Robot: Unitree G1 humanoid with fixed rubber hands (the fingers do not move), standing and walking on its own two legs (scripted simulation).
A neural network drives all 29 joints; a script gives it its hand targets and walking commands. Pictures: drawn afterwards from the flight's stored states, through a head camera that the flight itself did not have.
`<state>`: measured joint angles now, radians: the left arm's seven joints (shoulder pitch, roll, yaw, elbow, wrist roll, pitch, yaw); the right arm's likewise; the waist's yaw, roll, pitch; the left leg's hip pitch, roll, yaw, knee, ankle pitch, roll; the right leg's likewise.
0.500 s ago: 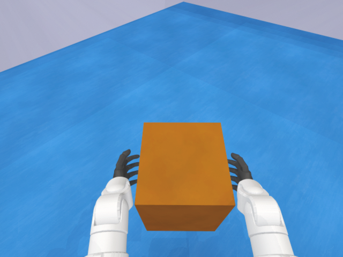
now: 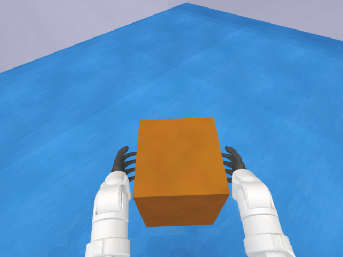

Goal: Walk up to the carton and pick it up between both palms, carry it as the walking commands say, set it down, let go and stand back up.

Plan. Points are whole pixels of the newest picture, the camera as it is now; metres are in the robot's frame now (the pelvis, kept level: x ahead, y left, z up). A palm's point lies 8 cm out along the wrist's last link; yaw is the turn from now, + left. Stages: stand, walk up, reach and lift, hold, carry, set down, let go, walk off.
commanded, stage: set down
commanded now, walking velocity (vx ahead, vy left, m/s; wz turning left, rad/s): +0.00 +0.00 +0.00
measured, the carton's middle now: (178, 175) +0.33 +0.02 -0.04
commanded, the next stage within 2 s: none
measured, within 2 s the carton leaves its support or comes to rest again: neither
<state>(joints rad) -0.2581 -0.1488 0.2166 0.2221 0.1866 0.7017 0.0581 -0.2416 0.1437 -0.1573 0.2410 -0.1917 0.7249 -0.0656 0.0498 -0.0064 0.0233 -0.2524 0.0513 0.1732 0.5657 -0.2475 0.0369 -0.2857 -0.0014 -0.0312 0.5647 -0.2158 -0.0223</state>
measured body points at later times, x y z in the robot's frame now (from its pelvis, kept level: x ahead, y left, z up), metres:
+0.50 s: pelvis +0.01 +0.00 +0.00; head +0.05 +0.01 +0.44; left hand +0.32 +0.17 -0.03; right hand +0.33 -0.12 -0.04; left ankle +0.04 +0.10 -0.73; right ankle +0.06 -0.11 -0.73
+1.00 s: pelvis -0.02 +0.00 -0.05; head +0.15 +0.01 +0.36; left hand +0.31 +0.17 -0.14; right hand +0.33 -0.13 -0.14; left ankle +0.04 +0.10 -0.73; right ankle +0.06 -0.11 -0.73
